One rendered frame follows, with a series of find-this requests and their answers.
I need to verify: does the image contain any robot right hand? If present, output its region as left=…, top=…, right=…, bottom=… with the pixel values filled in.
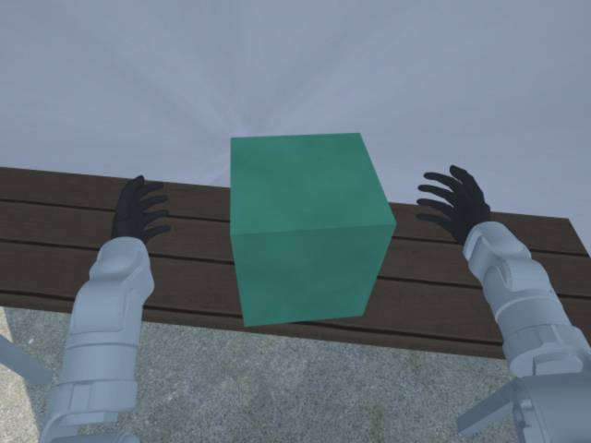
left=416, top=165, right=491, bottom=246

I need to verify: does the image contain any table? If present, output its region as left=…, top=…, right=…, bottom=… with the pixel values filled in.
left=0, top=167, right=591, bottom=435

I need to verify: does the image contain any robot left forearm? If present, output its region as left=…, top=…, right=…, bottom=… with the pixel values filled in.
left=38, top=236, right=154, bottom=443

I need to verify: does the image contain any carton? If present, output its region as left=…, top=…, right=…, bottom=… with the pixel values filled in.
left=230, top=133, right=397, bottom=327

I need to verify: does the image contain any right robot upper arm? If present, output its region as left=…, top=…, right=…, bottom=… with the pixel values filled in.
left=510, top=371, right=591, bottom=443

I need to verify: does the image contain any robot right forearm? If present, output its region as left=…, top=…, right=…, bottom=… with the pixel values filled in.
left=463, top=221, right=591, bottom=378

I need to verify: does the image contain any robot left hand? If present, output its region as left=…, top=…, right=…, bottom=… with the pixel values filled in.
left=110, top=175, right=171, bottom=245

